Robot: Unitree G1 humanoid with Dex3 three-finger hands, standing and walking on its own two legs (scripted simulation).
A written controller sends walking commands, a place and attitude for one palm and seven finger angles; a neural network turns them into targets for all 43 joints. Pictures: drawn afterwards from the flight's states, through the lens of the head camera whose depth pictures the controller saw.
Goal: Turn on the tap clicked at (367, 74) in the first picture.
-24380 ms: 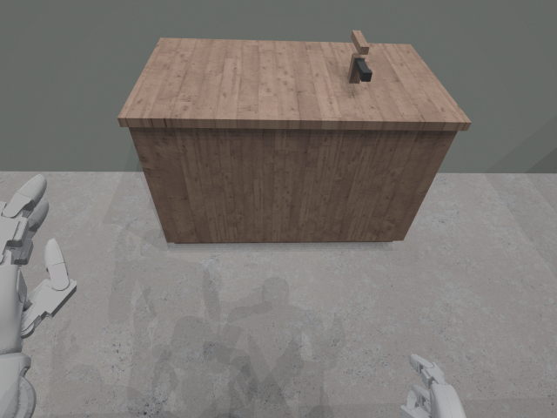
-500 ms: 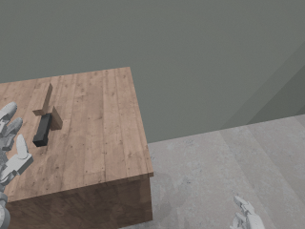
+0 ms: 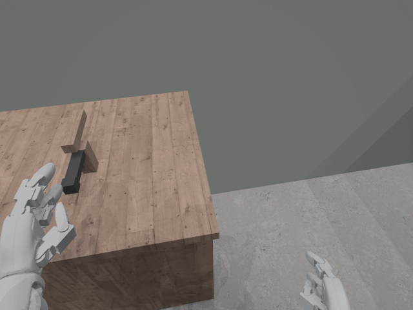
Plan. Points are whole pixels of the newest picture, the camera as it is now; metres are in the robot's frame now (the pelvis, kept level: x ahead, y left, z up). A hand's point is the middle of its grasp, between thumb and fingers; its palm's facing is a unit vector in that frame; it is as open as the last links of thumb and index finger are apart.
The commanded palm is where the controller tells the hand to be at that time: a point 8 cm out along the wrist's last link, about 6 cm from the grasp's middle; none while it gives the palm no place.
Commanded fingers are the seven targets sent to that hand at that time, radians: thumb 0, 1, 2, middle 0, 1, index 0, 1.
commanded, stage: turn the palm inward beside the body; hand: left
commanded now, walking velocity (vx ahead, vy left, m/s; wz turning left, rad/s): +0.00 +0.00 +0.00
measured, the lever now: (70, 185) +0.33 +0.36 +0.04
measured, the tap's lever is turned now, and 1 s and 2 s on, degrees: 0 0 0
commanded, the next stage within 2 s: reach beside the lever's end, fingers flat in 0.82 s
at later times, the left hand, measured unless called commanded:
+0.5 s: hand (68, 243) +0.16 +0.22 +0.15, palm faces +0.47 -0.87 -0.13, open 7.5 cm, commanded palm +0.11 +0.26 +0.15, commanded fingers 0.00 0.90 0.90 -0.20 -0.30 -0.20 -0.30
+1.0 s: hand (77, 234) +0.18 +0.22 +0.14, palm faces +0.46 -0.88 -0.12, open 7.4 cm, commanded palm +0.13 +0.27 +0.14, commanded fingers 0.00 0.90 0.90 -0.20 -0.30 -0.20 -0.30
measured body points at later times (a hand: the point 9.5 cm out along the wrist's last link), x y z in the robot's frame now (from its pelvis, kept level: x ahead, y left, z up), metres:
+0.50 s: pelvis -0.02 -0.01 +0.00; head -0.04 -0.02 +0.45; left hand +0.13 +0.27 +0.15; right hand +0.18 -0.22 -0.07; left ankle +0.04 +0.15 -0.72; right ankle -0.04 -0.11 -0.72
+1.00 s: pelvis +0.00 -0.01 +0.00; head -0.02 -0.03 +0.45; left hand +0.15 +0.27 +0.14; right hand +0.20 -0.23 -0.07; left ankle +0.04 +0.15 -0.72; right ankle -0.04 -0.11 -0.72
